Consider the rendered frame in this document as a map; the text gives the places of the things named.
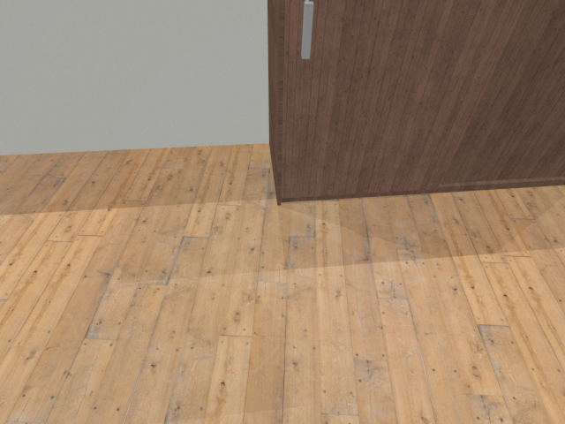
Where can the wardrobe door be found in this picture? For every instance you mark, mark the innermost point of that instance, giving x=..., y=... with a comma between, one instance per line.
x=388, y=92
x=518, y=127

